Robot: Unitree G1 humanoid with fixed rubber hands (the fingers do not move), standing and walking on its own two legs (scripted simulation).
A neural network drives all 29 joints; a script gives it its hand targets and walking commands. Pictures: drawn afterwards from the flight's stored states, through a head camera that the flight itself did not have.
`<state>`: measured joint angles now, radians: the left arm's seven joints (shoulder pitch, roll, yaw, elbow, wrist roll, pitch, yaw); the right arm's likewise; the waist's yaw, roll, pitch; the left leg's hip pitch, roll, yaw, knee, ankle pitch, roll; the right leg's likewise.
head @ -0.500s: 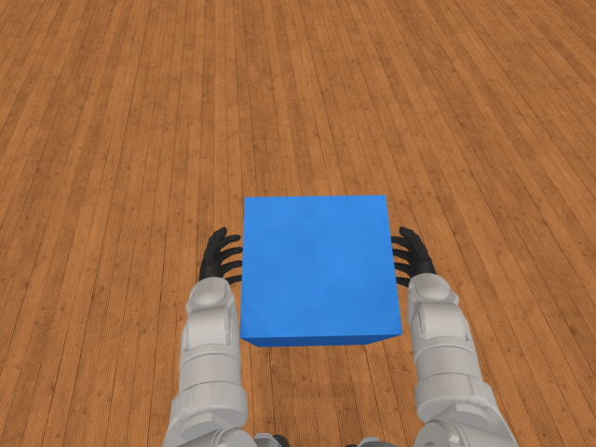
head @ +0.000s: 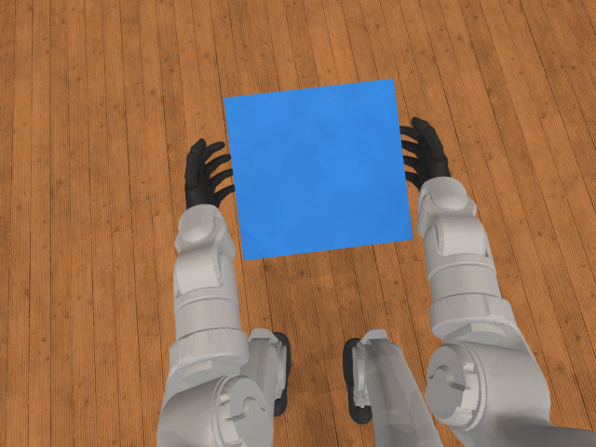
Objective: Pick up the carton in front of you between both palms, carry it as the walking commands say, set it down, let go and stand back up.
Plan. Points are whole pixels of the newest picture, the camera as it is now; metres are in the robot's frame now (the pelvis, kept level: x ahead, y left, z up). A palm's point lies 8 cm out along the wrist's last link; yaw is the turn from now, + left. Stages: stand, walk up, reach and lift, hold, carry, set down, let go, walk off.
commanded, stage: set down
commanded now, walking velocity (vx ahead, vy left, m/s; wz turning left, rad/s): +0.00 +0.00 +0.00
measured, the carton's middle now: (312, 181) +0.49 +0.01 -0.16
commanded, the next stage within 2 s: none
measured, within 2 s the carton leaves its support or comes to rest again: rests again in 1.62 s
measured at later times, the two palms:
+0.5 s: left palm (238, 210) +0.46 +0.14 -0.22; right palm (402, 180) +0.51 -0.15 -0.23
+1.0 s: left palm (251, 220) +0.48 +0.15 -0.38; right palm (380, 182) +0.56 -0.14 -0.38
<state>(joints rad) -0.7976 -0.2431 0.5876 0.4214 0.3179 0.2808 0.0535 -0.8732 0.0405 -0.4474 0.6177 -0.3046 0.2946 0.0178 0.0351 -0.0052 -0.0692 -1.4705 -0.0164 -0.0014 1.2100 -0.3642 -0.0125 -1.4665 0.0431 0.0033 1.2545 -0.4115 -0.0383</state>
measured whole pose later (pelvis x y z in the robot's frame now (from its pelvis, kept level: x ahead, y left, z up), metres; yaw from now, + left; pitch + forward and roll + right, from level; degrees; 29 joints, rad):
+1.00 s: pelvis -0.03 -0.01 -0.22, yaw +2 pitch +42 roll +7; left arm -1.31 -0.11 0.62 0.59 0.12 0.28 0.21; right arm -1.63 -0.38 -0.04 1.11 -0.08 0.28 -0.03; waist 0.09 0.01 0.29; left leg -2.17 -0.05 0.02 1.99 -0.55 -0.07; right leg -2.21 0.08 0.02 2.07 -0.58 -0.06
